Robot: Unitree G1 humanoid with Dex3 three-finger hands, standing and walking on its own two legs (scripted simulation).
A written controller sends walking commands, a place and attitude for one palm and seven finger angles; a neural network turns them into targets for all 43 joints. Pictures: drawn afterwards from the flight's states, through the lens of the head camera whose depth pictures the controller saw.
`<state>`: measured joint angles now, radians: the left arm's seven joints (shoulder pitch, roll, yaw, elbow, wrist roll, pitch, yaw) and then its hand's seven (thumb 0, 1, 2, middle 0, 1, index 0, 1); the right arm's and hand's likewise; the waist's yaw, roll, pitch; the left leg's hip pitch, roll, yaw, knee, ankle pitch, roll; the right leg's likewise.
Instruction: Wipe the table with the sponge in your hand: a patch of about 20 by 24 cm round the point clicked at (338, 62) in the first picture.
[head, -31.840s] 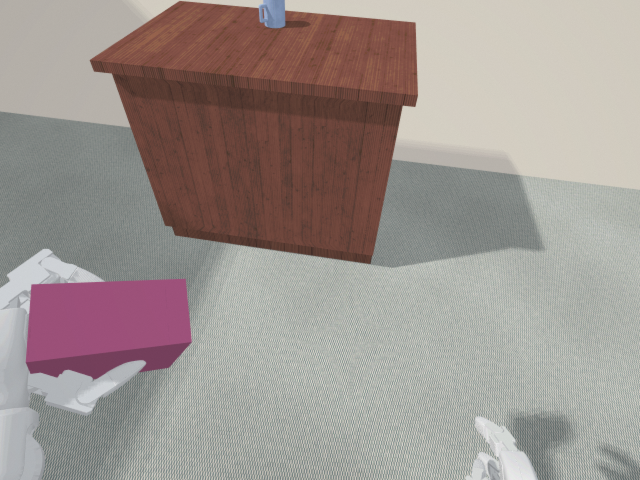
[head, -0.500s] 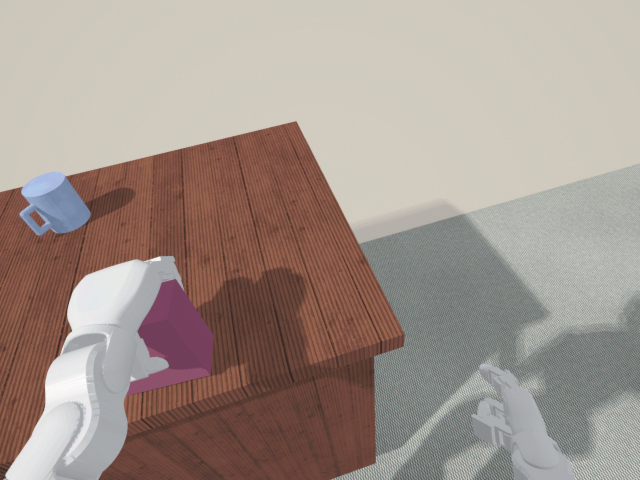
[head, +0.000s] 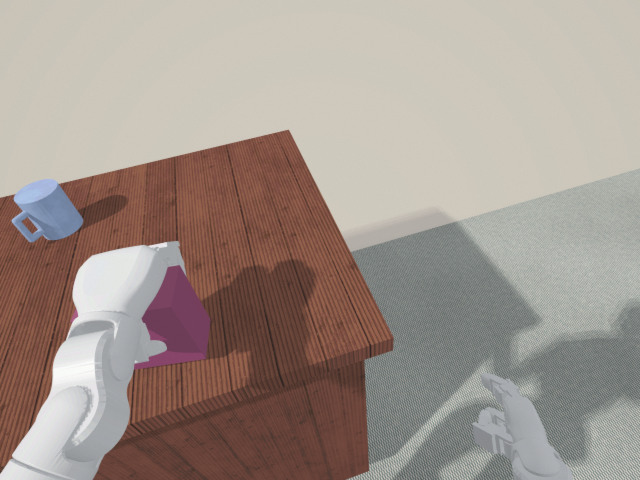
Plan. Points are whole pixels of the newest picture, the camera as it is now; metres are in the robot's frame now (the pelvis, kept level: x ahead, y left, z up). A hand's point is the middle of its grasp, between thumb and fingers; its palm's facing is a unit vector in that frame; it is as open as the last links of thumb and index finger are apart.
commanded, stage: move the sponge above the wiping area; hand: left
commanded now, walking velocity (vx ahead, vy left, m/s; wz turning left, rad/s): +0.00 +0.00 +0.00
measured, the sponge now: (156, 328) +0.26 +0.26 +0.07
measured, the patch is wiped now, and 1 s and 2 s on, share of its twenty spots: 0.00 0.00 0.05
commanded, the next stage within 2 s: none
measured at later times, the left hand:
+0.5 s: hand (119, 290) +0.25 +0.28 +0.15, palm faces +0.15 -0.01 -0.99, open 9.9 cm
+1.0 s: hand (111, 264) +0.27 +0.28 +0.18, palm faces +0.26 -0.06 -0.96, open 9.9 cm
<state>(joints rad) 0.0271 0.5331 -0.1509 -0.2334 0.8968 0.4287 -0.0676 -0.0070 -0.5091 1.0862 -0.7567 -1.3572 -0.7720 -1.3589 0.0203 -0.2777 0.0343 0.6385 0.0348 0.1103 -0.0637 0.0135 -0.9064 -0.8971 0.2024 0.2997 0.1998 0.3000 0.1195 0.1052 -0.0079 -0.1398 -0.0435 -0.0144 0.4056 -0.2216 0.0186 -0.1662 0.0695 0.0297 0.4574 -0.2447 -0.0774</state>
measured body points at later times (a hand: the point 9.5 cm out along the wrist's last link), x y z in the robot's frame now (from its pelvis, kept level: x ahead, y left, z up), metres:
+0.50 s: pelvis -0.01 +0.00 +0.00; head -0.03 -0.05 +0.45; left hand +0.24 +0.27 +0.20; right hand +0.24 -0.21 -0.08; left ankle +0.00 +0.11 -0.74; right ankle +0.00 -0.07 -0.74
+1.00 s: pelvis +0.00 +0.01 +0.00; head -0.03 -0.05 +0.45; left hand +0.25 +0.28 +0.23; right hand +0.24 -0.19 -0.08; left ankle +0.00 +0.11 -0.74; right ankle +0.00 -0.07 -0.74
